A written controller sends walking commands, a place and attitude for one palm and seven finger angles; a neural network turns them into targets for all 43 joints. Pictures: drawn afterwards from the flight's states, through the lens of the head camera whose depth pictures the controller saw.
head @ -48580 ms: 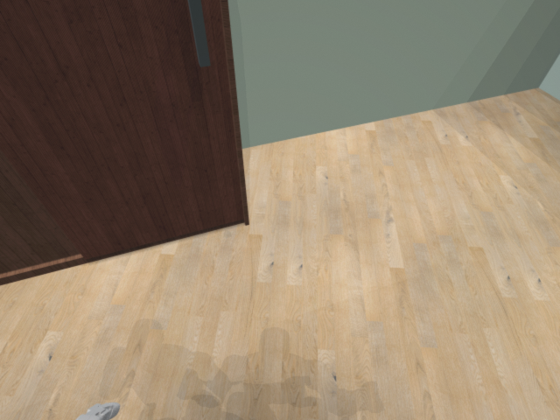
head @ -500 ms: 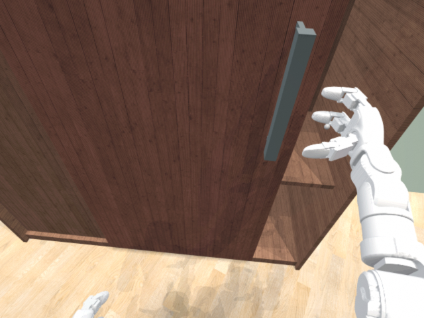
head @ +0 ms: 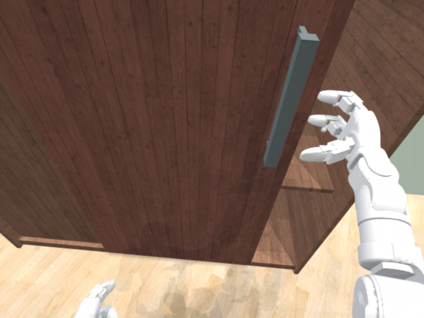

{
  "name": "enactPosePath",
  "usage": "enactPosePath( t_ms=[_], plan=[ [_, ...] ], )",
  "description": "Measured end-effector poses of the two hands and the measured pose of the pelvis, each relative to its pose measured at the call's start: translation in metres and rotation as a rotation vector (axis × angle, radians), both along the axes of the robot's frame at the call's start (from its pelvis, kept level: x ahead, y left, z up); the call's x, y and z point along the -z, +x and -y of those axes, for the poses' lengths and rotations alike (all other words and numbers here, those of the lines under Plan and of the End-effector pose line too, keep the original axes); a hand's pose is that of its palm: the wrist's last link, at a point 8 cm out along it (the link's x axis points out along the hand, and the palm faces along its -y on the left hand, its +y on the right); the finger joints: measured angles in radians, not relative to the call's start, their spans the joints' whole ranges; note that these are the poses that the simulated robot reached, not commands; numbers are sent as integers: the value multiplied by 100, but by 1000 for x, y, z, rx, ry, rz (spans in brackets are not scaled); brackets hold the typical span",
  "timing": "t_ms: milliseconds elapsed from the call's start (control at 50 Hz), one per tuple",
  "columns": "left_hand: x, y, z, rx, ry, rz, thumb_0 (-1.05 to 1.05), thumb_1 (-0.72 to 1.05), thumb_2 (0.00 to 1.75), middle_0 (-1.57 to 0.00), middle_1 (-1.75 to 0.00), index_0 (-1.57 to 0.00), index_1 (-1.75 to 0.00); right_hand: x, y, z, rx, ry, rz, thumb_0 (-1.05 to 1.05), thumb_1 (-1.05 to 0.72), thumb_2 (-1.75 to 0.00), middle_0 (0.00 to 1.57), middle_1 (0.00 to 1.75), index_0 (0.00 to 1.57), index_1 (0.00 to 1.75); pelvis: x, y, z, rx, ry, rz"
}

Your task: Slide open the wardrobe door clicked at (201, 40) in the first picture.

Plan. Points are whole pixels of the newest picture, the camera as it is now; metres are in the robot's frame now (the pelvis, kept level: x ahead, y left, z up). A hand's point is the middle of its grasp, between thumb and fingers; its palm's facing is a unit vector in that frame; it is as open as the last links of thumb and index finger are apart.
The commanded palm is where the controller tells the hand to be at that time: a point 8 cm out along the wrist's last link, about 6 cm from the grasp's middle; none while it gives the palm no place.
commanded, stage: move the hooked fingers beside the handle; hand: right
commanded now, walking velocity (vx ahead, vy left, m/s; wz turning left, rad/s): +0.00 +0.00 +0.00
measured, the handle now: (283, 105) +0.49 -0.10 +0.18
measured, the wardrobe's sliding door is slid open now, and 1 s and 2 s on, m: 0.22 0.22 0.22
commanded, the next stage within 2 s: feel for the door with the fingertips in 0.26 s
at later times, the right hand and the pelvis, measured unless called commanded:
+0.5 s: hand (317, 129) +0.40 -0.15 +0.19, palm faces +0.01 +1.00 +0.00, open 14.0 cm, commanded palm +0.39 -0.20 +0.19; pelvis -0.01 +0.00 +0.00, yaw -1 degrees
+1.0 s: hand (300, 123) +0.42 -0.12 +0.19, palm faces +0.02 +1.00 +0.00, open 14.0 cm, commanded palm +0.40 -0.18 +0.19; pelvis -0.01 +0.00 +0.00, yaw +0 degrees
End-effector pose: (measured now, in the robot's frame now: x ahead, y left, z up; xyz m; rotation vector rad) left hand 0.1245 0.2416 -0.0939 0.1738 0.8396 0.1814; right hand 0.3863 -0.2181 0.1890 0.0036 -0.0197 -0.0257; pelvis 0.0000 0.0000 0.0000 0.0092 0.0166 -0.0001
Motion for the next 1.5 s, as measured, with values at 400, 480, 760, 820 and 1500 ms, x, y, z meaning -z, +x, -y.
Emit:
enactPosePath(
  t_ms=[400, 480, 760, 820, 1500],
  plan=[
    [-5, 12, 3, 16, 1, 33, 1, 91, 90, -21, -30, -20, -29, -2, -6, -5, 10, -7, -13, -1, 50, -30, 30, 120, 30, 120, 0, -3, -2, 7, -2, 15],
    [-3, 5, 2, 16, 6, 16, 1, 91, 90, -21, -30, -20, -29, -3, -4, -11, -9, -1, -4, -1, 50, -30, 30, 120, 30, 120, 0, -6, -2, 12, -1, 15],
    [4, -21, 2, -21, -12, -19, 1, 91, 90, -21, -30, -20, -29, -1, 3, -42, -21, 19, 3, -1, 50, -30, 30, 119, 30, 120, 0, -10, 0, -12, -4, 12],
    [4, -23, 2, -25, -13, -24, 1, 91, 90, -21, -30, -20, -29, -1, 2, -42, -13, 10, 2, -1, 50, -30, 30, 119, 30, 120, -1, -10, 0, -12, -3, 16],
    [13, -48, -7, -51, 2, -107, 1, 91, 90, -21, -30, -20, -29, -4, 35, -40, -11, 9, -1, -1, 50, -30, 30, 120, 30, 120, 0, -8, 0, -9, -1, -23]
  ],
)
